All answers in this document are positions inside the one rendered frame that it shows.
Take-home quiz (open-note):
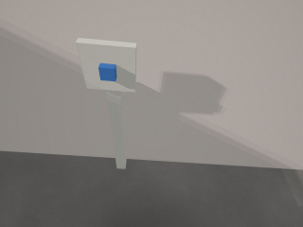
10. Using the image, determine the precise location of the button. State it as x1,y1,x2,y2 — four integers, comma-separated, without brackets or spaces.
98,63,117,81

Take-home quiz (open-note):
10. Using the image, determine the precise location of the panel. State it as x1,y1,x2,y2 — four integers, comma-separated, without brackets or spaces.
76,38,137,169

